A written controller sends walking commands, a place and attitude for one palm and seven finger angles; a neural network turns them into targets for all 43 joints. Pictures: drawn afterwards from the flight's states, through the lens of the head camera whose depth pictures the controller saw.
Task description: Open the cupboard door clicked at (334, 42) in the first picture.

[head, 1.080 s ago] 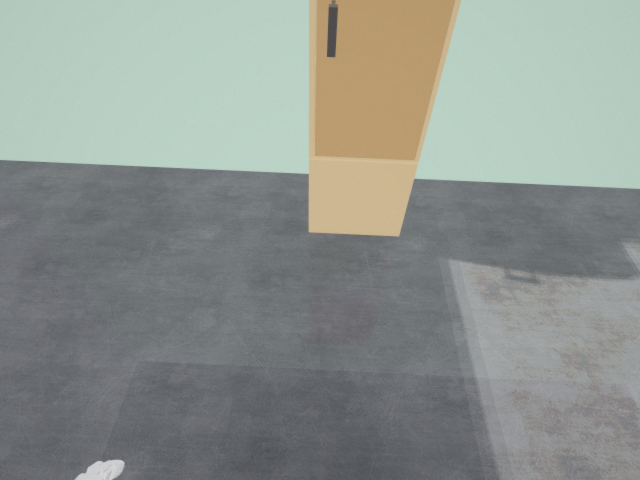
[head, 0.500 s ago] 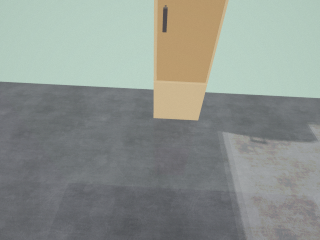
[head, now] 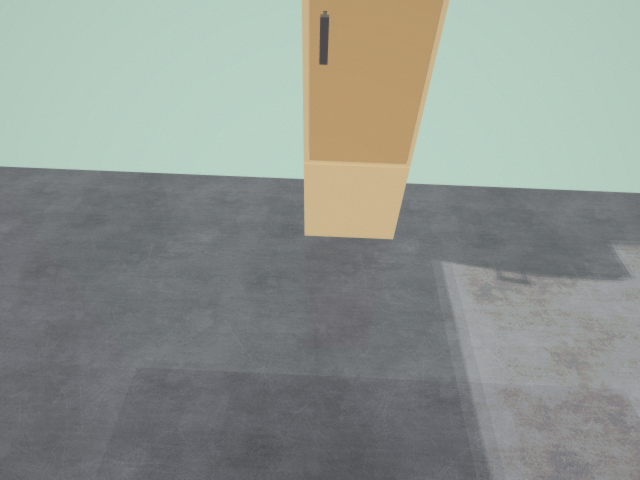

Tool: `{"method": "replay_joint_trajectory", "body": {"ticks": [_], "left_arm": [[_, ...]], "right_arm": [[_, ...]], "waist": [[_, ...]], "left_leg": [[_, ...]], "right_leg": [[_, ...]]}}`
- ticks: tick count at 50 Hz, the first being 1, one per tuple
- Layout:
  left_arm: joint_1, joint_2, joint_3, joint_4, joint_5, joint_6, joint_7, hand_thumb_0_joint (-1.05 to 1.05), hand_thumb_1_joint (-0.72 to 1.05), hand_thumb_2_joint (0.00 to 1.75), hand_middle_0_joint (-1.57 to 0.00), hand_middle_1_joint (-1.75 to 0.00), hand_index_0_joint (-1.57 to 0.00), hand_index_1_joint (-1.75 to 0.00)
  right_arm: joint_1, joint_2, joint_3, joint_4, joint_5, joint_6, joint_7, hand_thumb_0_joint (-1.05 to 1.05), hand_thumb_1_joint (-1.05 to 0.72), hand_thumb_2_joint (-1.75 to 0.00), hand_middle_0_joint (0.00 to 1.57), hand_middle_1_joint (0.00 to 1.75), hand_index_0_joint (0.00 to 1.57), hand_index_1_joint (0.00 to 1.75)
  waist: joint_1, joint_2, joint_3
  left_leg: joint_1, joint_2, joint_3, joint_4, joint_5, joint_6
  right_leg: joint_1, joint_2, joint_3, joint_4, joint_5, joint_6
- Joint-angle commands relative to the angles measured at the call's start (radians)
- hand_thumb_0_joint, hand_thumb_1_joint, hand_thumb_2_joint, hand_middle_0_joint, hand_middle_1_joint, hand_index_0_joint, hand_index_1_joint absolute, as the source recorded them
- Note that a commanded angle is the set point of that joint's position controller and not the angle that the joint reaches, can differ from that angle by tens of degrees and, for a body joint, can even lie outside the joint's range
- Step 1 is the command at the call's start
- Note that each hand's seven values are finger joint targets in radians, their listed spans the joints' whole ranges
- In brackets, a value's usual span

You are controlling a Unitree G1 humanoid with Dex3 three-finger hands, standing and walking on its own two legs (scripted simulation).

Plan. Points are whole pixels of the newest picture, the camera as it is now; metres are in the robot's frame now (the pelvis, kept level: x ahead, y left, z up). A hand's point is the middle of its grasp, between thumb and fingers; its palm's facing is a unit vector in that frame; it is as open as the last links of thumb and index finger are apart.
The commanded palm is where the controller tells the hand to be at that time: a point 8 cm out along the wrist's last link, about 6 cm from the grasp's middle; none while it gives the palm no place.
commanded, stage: look at it before walking up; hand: left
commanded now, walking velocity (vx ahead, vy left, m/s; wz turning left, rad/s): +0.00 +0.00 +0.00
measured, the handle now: (324, 37) +1.18 +0.06 +0.08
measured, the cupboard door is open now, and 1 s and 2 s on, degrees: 0 0 0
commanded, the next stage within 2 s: walk to a spot facing it in 0.46 s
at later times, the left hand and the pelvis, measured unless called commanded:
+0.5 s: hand out of the picture +0.08 +0.25 -0.16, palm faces -0.03 -0.94 -0.34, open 7.4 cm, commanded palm none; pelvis +0.01 +0.00 +0.00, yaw +0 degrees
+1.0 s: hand out of the picture +0.07 +0.16 -0.18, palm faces -0.08 -0.98 -0.20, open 7.4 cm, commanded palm none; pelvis +0.08 -0.02 -0.02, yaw -10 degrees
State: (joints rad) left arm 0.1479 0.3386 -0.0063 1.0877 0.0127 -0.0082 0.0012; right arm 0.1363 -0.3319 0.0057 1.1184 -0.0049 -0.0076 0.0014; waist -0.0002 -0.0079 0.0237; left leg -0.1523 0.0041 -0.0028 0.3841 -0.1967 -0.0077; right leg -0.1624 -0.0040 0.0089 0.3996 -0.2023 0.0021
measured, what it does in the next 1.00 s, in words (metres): lifts its left foot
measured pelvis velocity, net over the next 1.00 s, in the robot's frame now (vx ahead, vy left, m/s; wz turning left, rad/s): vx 0.08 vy -0.02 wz -0.17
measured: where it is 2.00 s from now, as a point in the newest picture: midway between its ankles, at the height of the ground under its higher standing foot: (334, 446)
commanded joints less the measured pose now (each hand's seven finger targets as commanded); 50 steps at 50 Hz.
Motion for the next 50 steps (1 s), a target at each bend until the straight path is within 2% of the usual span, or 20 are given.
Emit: {"method": "replay_joint_trajectory", "body": {"ticks": [1, 8, 28, 30, 32, 34, 36, 37, 38, 39, 40, 41, 42, 43, 44, 45, 46, 47, 48, 50], "left_arm": [[-0.04, 0.205, 0.039, -0.066, 0.0, -0.019, 0.009, 0.0, 0.9, 0.9, -0.2, -0.3, -0.2, -0.3], [-0.038, 0.204, 0.039, -0.065, 0.0, -0.021, 0.009, 0.0, 0.9, 0.9, -0.2, -0.3, -0.2, -0.3], [-0.038, 0.208, 0.038, -0.06, -0.001, -0.023, 0.01, 0.0, 0.9, 0.9, -0.2, -0.3, -0.2, -0.3], [0.025, 0.1, 0.018, -0.036, -0.002, -0.003, 0.011, 0.0, 0.9, 0.9, -0.2, -0.3, -0.2, -0.3], [0.055, 0.09, 0.024, -0.044, 0.005, 0.015, 0.003, 0.0, 0.9, 0.9, -0.2, -0.3, -0.2, -0.3], [0.066, 0.093, 0.039, -0.073, 0.01, 0.024, -0.01, 0.0, 0.9, 0.9, -0.2, -0.3, -0.2, -0.3], [0.094, 0.082, 0.05, -0.105, 0.011, 0.021, -0.02, 0.0, 0.9, 0.9, -0.2, -0.3, -0.2, -0.3], [0.102, 0.063, 0.054, -0.12, 0.012, 0.017, -0.024, 0.0, 0.9, 0.9, -0.2, -0.3, -0.2, -0.3], [0.11, 0.035, 0.057, -0.132, 0.011, 0.012, -0.028, 0.0, 0.9, 0.9, -0.2, -0.3, -0.2, -0.3], [0.102, 0.012, 0.06, -0.148, 0.01, 0.007, -0.032, 0.0, 0.9, 0.9, -0.2, -0.3, -0.2, -0.3], [0.097, -0.001, 0.064, -0.159, 0.011, 0.003, -0.036, 0.0, 0.9, 0.9, -0.2, -0.3, -0.2, -0.3], [0.107, -0.008, 0.068, -0.161, 0.011, -0.002, -0.039, 0.0, 0.9, 0.9, -0.2, -0.3, -0.2, -0.3], [0.153, -0.024, 0.072, -0.149, 0.014, -0.008, -0.04, 0.0, 0.9, 0.9, -0.2, -0.3, -0.2, -0.3], [0.259, -0.022, 0.078, -0.114, 0.016, -0.015, -0.038, 0.0, 0.9, 0.9, -0.2, -0.3, -0.2, -0.3], [0.397, 0.073, 0.101, -0.077, 0.023, -0.032, -0.023, 0.0, 0.9, 0.9, -0.2, -0.3, -0.2, -0.3], [0.493, 0.125, 0.105, -0.053, 0.003, -0.04, -0.006, 0.0, 0.9, 0.9, -0.2, -0.3, -0.2, -0.3], [0.493, 0.103, 0.102, -0.054, 0.002, -0.043, 0.009, 0.0, 0.9, 0.9, -0.2, -0.3, -0.2, -0.3], [0.446, 0.075, 0.094, -0.064, 0.007, -0.043, 0.012, 0.0, 0.9, 0.9, -0.2, -0.3, -0.2, -0.3], [0.394, 0.044, 0.087, -0.078, 0.011, -0.046, 0.013, 0.0, 0.9, 0.9, -0.2, -0.3, -0.2, -0.3], [0.349, 0.013, 0.081, -0.089, 0.013, -0.056, 0.011, 0.0, 0.9, 0.9, -0.2, -0.3, -0.2, -0.3]], "right_arm": [[-0.057, -0.208, -0.041, -0.068, -0.004, -0.027, -0.012, 0.0, -0.9, -0.9, 0.2, 0.3, 0.2, 0.3], [-0.062, -0.208, -0.041, -0.068, -0.003, -0.03, -0.013, 0.0, -0.9, -0.9, 0.2, 0.3, 0.2, 0.3], [-0.072, -0.211, -0.04, -0.068, -0.002, -0.029, -0.013, 0.0, -0.9, -0.9, 0.2, 0.3, 0.2, 0.3], [-0.014, -0.1, -0.017, -0.045, -0.01, -0.015, -0.011, 0.0, -0.9, -0.9, 0.2, 0.3, 0.2, 0.3], [0.024, -0.091, -0.023, -0.048, -0.015, -0.004, -0.01, 0.0, -0.9, -0.9, 0.2, 0.3, 0.2, 0.3], [0.043, -0.111, -0.037, -0.069, -0.019, -0.001, -0.011, 0.0, -0.9, -0.9, 0.2, 0.3, 0.2, 0.3], [0.073, -0.135, -0.056, -0.093, -0.016, -0.005, -0.012, 0.0, -0.9, -0.9, 0.2, 0.3, 0.2, 0.3], [0.09, -0.145, -0.065, -0.101, -0.016, -0.009, -0.014, 0.0, -0.9, -0.9, 0.2, 0.3, 0.2, 0.3], [0.106, -0.158, -0.076, -0.108, -0.015, -0.016, -0.016, 0.0, -0.9, -0.9, 0.2, 0.3, 0.2, 0.3], [0.113, -0.162, -0.083, -0.113, -0.013, -0.024, -0.017, 0.0, -0.9, -0.9, 0.2, 0.3, 0.2, 0.3], [0.116, -0.147, -0.087, -0.117, -0.014, -0.03, -0.017, 0.0, -0.9, -0.9, 0.2, 0.3, 0.2, 0.3], [0.112, -0.134, -0.086, -0.122, -0.015, -0.033, -0.018, 0.0, -0.9, -0.9, 0.2, 0.3, 0.2, 0.3], [0.099, -0.118, -0.083, -0.124, -0.017, -0.034, -0.018, 0.0, -0.9, -0.9, 0.2, 0.3, 0.2, 0.3], [0.073, -0.096, -0.077, -0.132, -0.018, -0.033, -0.017, 0.0, -0.9, -0.9, 0.2, 0.3, 0.2, 0.3], [0.039, -0.02, -0.063, -0.176, -0.007, -0.035, -0.011, 0.0, -0.9, -0.9, 0.2, 0.3, 0.2, 0.3], [-0.063, -0.008, -0.055, -0.233, -0.011, -0.049, -0.004, 0.0, -0.9, -0.9, 0.2, 0.3, 0.2, 0.3], [-0.118, -0.018, -0.059, -0.246, -0.012, -0.053, -0.006, 0.0, -0.9, -0.9, 0.2, 0.3, 0.2, 0.3], [-0.122, 0.001, -0.061, -0.241, -0.012, -0.053, -0.006, 0.0, -0.9, -0.9, 0.2, 0.3, 0.2, 0.3], [-0.095, 0.011, -0.064, -0.231, -0.017, -0.051, -0.002, 0.0, -0.9, -0.9, 0.2, 0.3, 0.2, 0.3], [-0.053, 0.038, -0.067, -0.211, -0.019, -0.039, 0.005, 0.0, -0.9, -0.9, 0.2, 0.3, 0.2, 0.3]], "waist": [[0.003, 0.01, -0.029], [0.003, 0.011, -0.058], [0.003, 0.005, -0.061], [0.003, 0.004, -0.068], [0.002, -0.003, -0.011], [0.0, 0.021, 0.071], [-0.001, 0.064, 0.088], [-0.007, 0.106, 0.098], [-0.008, 0.156, 0.092], [-0.009, 0.19, 0.086], [-0.009, 0.189, 0.078], [0.0, 0.16, 0.068], [0.027, 0.122, 0.068], [0.078, 0.057, 0.047], [0.125, -0.247, 0.009], [0.155, -0.306, 0.03], [0.157, -0.186, 0.057], [0.122, -0.096, 0.094], [0.083, -0.043, 0.096], [0.042, -0.041, 0.07]], "left_leg": [[-0.002, 0.108, -0.103, -0.075, 0.06, 0.036], [0.019, 0.111, -0.101, -0.071, 0.095, 0.035], [0.039, 0.115, -0.095, -0.076, 0.136, 0.033], [0.054, 0.111, -0.058, -0.049, 0.034, 0.014], [0.012, 0.11, -0.04, -0.032, -0.172, 0.017], [-0.045, 0.127, -0.058, -0.05, -0.34, 0.032], [-0.029, 0.179, -0.114, -0.068, -0.43, 0.069], [-0.011, 0.221, -0.161, -0.095, -0.459, 0.096], [0.005, 0.284, -0.211, -0.124, -0.448, 0.129], [0.025, 0.337, -0.218, -0.134, -0.373, 0.159], [0.032, 0.352, -0.193, -0.114, -0.279, 0.173], [0.009, 0.35, -0.148, -0.068, -0.205, 0.165], [-0.061, 0.316, -0.072, 0.026, -0.134, 0.134], [-0.171, 0.244, 0.025, 0.204, -0.122, 0.081], [-0.436, 0.105, 0.173, 0.568, -0.22, 0.005], [-0.603, 0.045, 0.119, 0.734, -0.395, -0.01], [-0.645, 0.083, 0.035, 0.801, -0.352, -0.009], [-0.66, 0.111, 0.012, 0.83, -0.286, -0.014], [-0.636, 0.13, 0.004, 0.807, -0.236, -0.021], [-0.565, 0.125, 0.032, 0.748, -0.142, -0.041]], "right_leg": [[-0.019, -0.11, 0.112, -0.089, 0.027, -0.034], [-0.002, -0.112, 0.111, -0.082, 0.073, -0.033], [0.019, -0.115, 0.106, -0.085, 0.134, -0.032], [-0.005, -0.103, 0.115, -0.079, 0.021, -0.022], [-0.076, -0.08, 0.143, -0.07, -0.185, -0.033], [-0.16, -0.049, 0.158, -0.035, -0.311, -0.047], [-0.24, -0.01, 0.134, 0.062, -0.338, -0.05], [-0.285, 0.019, 0.101, 0.145, -0.315, -0.046], [-0.31, 0.044, 0.036, 0.254, -0.251, -0.036], [-0.326, 0.026, -0.018, 0.331, -0.238, -0.025], [-0.327, -0.002, -0.027, 0.348, -0.264, -0.02], [-0.285, -0.018, -0.034, 0.32, -0.272, -0.02], [-0.17, -0.01, -0.06, 0.243, -0.229, -0.024], [-0.001, 0.001, -0.047, 0.118, -0.142, -0.042], [0.206, -0.207, 0.331, -0.061, -0.138, -0.13], [0.231, -0.353, 0.619, -0.177, -0.004, -0.218], [0.205, -0.365, 0.646, -0.175, 0.051, -0.265], [0.17, -0.35, 0.601, -0.163, 0.03, -0.288], [0.126, -0.326, 0.523, -0.154, 0.017, -0.276], [0.068, -0.26, 0.389, -0.16, 0.095, -0.234]]}}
